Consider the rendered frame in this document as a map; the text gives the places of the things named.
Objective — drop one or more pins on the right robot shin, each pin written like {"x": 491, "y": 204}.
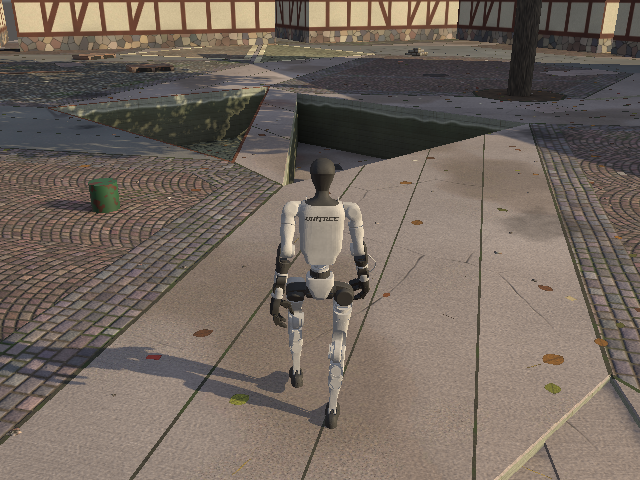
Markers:
{"x": 335, "y": 380}

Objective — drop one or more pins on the robot left thigh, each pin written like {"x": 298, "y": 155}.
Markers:
{"x": 295, "y": 292}

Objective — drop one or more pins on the robot left hand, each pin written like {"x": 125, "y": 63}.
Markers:
{"x": 274, "y": 311}

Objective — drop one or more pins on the robot right forearm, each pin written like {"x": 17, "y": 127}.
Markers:
{"x": 361, "y": 263}

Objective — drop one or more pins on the robot right hand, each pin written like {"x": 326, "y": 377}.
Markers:
{"x": 356, "y": 285}

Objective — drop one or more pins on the right robot upper arm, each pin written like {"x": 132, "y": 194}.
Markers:
{"x": 353, "y": 213}

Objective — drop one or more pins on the left robot upper arm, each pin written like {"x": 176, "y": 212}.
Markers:
{"x": 290, "y": 211}

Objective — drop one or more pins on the robot left forearm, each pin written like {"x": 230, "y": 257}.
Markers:
{"x": 281, "y": 275}

